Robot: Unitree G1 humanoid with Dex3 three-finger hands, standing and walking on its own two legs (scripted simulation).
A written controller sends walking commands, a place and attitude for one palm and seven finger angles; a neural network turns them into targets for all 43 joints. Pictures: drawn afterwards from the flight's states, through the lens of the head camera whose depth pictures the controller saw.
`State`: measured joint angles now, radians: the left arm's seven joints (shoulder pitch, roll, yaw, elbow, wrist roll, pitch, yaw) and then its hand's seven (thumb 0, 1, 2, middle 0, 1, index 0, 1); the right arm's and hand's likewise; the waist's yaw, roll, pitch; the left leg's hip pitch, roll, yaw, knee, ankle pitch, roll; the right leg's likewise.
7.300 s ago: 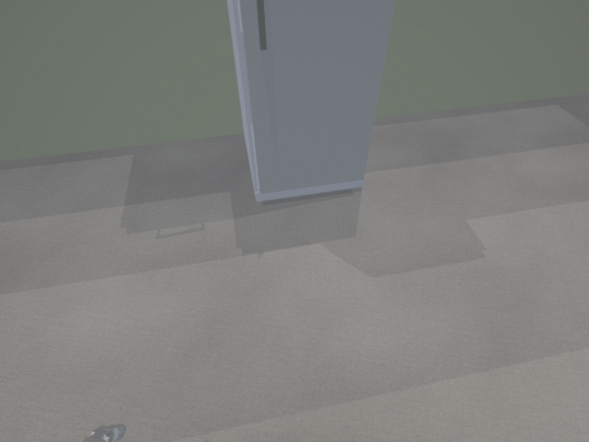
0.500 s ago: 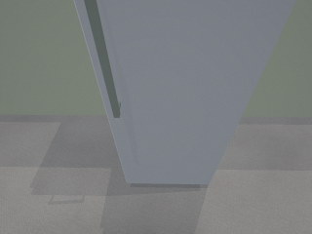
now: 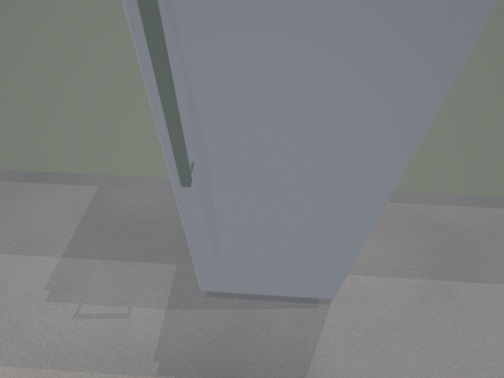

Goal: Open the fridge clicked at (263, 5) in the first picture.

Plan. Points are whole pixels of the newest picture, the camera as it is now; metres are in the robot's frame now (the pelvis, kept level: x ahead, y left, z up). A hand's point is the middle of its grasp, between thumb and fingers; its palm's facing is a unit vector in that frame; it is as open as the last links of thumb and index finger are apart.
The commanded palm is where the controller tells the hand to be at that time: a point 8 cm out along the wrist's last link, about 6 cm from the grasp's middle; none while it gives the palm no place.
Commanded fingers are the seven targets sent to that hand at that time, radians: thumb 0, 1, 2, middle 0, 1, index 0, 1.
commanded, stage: come to a stop and stand still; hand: left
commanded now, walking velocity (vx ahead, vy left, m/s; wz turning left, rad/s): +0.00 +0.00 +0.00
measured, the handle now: (167, 69) +0.50 +0.17 +0.24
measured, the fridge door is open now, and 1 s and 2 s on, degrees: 0 0 0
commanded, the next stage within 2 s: look again from close up in 0.12 s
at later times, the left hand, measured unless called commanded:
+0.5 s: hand out of the picture +0.02 +0.22 -0.18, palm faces +0.00 -0.98 -0.22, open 7.4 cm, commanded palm none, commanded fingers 0.00 0.90 0.90 -0.20 -0.30 -0.20 -0.30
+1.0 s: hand out of the picture -0.02 +0.23 -0.18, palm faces -0.03 -0.98 -0.21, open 7.4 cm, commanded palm none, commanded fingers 0.00 0.90 0.90 -0.20 -0.30 -0.20 -0.30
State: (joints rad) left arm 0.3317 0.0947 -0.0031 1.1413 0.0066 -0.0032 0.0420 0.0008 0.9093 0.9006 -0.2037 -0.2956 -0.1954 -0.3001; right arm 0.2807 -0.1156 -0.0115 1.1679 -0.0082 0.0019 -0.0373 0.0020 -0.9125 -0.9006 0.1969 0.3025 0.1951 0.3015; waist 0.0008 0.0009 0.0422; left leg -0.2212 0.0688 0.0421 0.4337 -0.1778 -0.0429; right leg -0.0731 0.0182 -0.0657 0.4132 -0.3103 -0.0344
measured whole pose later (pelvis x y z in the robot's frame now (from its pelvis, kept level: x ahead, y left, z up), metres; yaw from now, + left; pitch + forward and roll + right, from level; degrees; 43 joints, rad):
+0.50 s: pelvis +0.00 +0.04 -0.01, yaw -1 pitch -2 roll -1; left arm 0.30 0.16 -0.01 1.06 0.02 -0.01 0.05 0.00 0.91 0.90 -0.20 -0.30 -0.20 -0.30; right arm 0.27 -0.18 0.00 1.05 -0.01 -0.01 -0.03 0.01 -0.94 -0.90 0.20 0.30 0.20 0.30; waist 0.00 0.02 0.01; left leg -0.28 0.01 0.06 0.58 -0.27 0.03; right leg -0.14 -0.03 -0.03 0.54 -0.37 0.02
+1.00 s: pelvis -0.01 +0.05 +0.00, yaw -2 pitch +0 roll +0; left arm 0.31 0.18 -0.02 1.09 0.02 0.00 0.03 0.00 0.91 0.90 -0.20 -0.30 -0.20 -0.30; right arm 0.25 -0.18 0.01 1.08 -0.01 -0.02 -0.01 0.00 -0.91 -0.90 0.20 0.30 0.20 0.30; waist 0.01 -0.01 0.03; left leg -0.27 -0.01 0.08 0.48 -0.20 0.04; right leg -0.16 -0.05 -0.01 0.48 -0.32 0.04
